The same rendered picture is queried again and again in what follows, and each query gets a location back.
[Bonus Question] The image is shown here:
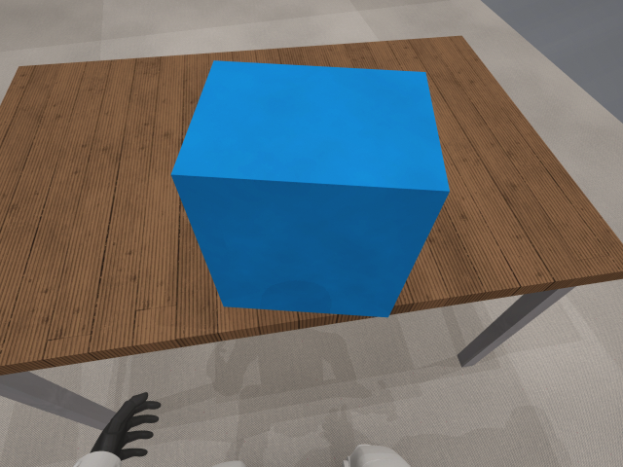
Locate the table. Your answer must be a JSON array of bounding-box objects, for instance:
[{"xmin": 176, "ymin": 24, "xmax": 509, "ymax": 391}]
[{"xmin": 0, "ymin": 36, "xmax": 623, "ymax": 430}]

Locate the robot left hand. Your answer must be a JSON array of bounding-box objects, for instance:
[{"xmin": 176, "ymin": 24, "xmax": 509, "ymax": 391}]
[{"xmin": 90, "ymin": 392, "xmax": 161, "ymax": 461}]

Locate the right robot thigh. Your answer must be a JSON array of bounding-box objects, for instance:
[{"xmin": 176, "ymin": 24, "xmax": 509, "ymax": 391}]
[{"xmin": 342, "ymin": 446, "xmax": 411, "ymax": 467}]

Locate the carton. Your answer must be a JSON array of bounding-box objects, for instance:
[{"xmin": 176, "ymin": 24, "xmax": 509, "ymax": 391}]
[{"xmin": 171, "ymin": 60, "xmax": 450, "ymax": 317}]

